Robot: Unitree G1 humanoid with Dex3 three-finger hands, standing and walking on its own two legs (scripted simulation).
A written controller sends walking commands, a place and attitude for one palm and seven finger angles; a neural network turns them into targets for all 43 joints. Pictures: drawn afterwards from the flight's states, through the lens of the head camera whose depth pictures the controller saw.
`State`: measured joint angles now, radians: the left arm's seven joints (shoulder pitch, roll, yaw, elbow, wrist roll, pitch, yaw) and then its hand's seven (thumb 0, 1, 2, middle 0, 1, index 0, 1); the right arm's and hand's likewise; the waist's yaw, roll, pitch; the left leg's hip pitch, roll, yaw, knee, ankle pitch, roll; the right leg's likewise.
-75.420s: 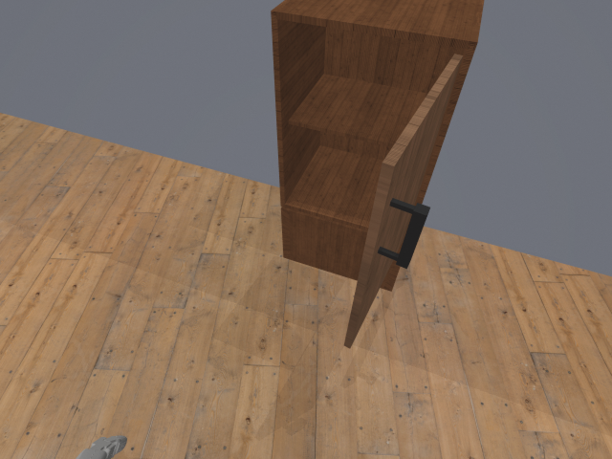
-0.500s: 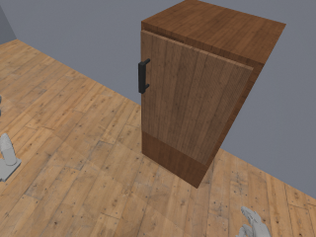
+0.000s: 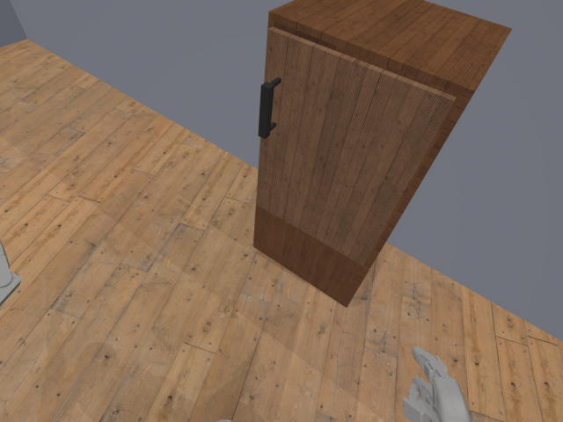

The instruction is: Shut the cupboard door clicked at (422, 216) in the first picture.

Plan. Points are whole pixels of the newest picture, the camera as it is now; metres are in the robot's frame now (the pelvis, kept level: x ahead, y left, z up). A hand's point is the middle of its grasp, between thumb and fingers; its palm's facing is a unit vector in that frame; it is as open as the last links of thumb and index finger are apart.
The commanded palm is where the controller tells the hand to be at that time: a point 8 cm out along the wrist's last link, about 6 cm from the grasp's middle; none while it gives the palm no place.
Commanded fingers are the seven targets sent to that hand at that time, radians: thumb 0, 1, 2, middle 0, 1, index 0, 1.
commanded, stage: stop stepping back and stand still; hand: left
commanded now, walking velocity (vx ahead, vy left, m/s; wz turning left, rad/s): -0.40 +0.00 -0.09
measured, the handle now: (270, 108) +0.81 +0.08 -0.01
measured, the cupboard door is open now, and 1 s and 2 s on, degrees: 2 2 2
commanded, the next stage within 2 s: let the arm hang, fingers relaxed in 0.84 s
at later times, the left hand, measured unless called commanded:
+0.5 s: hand out of the picture +0.12 +0.26 +0.17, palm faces +0.49 -0.80 -0.35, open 7.4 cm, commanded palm +0.07 +0.28 +0.18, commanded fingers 0.00 0.90 0.90 -0.20 -0.30 -0.20 -0.30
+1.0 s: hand out of the picture +0.09 +0.26 +0.09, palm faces +0.32 -0.83 -0.46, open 7.4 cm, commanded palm none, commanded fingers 0.00 0.90 0.90 -0.20 -0.30 -0.20 -0.30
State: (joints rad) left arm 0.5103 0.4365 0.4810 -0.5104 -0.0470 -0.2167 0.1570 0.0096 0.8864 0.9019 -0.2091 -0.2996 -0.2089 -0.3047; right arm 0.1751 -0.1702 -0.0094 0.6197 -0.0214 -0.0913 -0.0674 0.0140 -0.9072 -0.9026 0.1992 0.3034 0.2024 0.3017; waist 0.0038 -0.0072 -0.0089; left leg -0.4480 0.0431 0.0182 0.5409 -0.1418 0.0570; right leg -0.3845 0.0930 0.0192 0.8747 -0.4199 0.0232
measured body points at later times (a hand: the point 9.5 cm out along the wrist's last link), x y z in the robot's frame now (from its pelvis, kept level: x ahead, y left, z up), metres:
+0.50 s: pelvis -0.09 -0.01 -0.01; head -0.14 -0.01 +0.44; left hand +0.09 +0.30 +0.19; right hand -0.02 -0.30 -0.11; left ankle -0.04 +0.09 -0.74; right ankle -0.21 -0.11 -0.73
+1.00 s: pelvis -0.14 +0.00 -0.01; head -0.16 -0.02 +0.44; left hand +0.07 +0.30 +0.12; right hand +0.01 -0.26 -0.10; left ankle -0.04 +0.09 -0.73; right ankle -0.21 -0.11 -0.74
